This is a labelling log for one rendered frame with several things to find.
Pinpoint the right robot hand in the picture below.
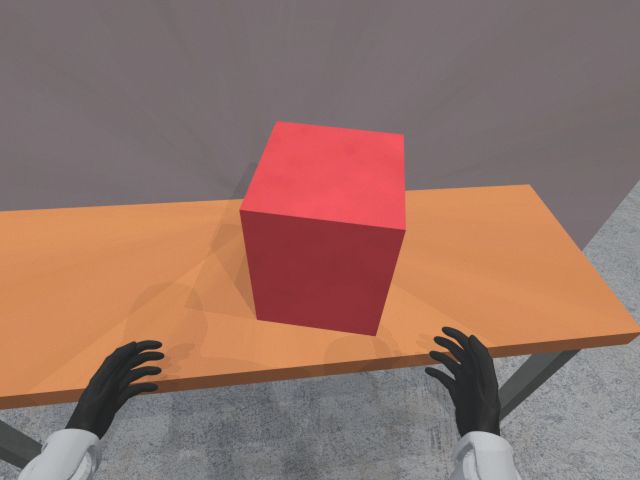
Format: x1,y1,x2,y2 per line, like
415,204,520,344
425,327,501,438

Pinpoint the left robot hand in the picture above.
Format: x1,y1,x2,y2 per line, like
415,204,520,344
65,340,164,440

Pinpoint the robot left forearm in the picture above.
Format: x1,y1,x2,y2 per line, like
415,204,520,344
18,429,102,480

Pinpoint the robot right forearm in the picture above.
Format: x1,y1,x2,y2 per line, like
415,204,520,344
449,431,522,480

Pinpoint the carton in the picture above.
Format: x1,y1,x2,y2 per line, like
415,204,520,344
239,121,406,336

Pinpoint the table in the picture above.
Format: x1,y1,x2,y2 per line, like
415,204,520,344
0,184,640,469

